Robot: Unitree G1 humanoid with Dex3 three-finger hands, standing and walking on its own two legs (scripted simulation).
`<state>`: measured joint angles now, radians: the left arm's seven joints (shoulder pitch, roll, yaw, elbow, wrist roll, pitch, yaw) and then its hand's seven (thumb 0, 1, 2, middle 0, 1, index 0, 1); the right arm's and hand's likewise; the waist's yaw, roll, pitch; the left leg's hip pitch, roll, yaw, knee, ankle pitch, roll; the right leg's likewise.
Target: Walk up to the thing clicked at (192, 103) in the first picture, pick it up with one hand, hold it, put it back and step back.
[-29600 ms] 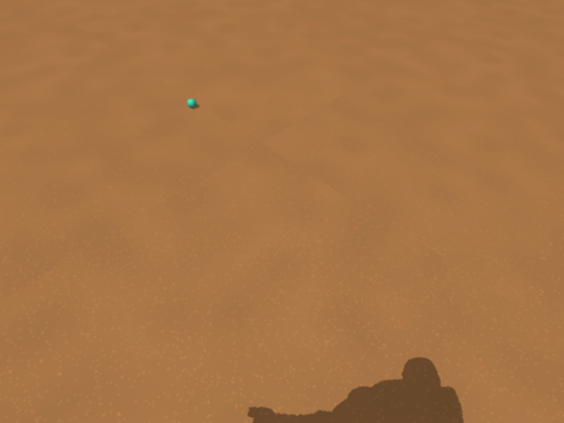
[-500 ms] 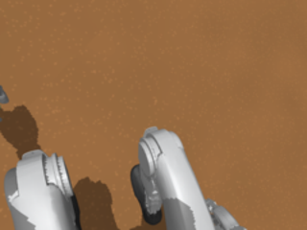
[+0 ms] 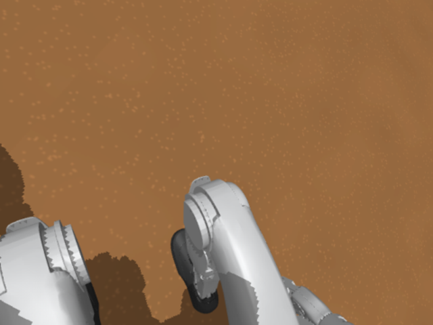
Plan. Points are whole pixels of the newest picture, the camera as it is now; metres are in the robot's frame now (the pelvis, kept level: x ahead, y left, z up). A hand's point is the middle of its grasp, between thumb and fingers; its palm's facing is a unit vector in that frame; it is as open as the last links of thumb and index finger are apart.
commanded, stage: rest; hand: left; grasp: from above
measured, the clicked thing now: out of the picture +0.44 +0.33 -0.25
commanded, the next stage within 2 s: open in 0.56 s
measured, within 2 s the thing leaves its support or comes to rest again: rests again in 0.34 s
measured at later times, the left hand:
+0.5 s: hand out of the picture +0.41 +0.32 -0.25, palm faces -0.44 -0.18 -0.88, open 6.7 cm
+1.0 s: hand out of the picture +0.42 +0.32 -0.25, palm faces -0.43 -0.18 -0.88, open 10.4 cm
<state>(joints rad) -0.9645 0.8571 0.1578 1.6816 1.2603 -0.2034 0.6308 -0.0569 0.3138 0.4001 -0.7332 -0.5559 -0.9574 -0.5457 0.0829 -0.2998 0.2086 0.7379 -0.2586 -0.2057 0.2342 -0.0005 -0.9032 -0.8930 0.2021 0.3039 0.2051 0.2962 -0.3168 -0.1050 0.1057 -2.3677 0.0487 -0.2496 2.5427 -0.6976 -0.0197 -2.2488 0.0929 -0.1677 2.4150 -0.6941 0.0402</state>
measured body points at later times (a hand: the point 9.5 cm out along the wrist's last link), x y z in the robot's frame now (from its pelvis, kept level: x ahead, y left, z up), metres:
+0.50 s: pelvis +0.00 +0.00 +0.00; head +0.26 +0.12 +0.34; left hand +0.43 +0.32 -0.20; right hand +0.07 -0.25 -0.07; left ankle +0.07 +0.14 -0.27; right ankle +0.10 -0.11 -0.27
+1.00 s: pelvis +0.00 +0.00 +0.00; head +0.26 +0.13 +0.34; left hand +0.44 +0.33 -0.20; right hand +0.07 -0.25 -0.07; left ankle +0.07 +0.14 -0.27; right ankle +0.10 -0.11 -0.27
